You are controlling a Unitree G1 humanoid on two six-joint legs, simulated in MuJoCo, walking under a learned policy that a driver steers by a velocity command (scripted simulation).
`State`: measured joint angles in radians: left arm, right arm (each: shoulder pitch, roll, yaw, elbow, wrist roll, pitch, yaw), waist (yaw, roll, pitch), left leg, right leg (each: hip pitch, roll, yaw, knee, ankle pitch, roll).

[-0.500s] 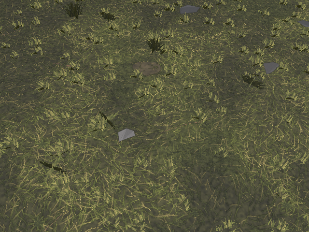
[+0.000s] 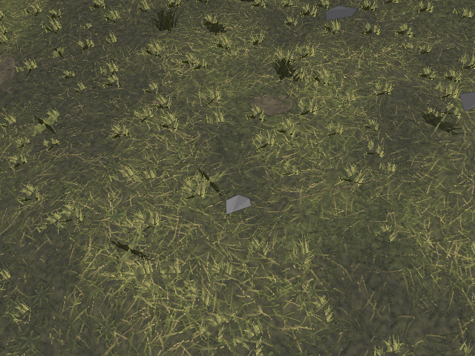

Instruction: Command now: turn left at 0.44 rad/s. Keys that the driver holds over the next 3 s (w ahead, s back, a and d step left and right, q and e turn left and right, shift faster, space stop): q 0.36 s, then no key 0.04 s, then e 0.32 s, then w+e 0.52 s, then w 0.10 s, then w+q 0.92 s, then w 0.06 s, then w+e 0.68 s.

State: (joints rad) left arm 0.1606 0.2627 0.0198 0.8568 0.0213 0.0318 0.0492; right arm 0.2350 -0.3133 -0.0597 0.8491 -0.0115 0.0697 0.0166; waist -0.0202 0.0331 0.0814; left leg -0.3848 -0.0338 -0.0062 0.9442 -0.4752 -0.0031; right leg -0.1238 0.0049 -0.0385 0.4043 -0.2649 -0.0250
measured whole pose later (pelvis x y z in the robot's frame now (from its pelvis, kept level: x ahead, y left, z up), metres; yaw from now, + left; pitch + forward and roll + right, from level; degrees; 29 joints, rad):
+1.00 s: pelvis +0.02 +0.05 +0.00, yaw +1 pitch +1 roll +0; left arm 0.29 0.30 0.09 0.91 0.01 0.03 0.00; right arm 0.18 -0.31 -0.03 0.81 -0.02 -0.03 -0.02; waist 0.01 -0.01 0.02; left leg -0.21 -0.04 -0.02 0.45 -0.29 0.03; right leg -0.25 0.09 0.21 0.56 -0.37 -0.04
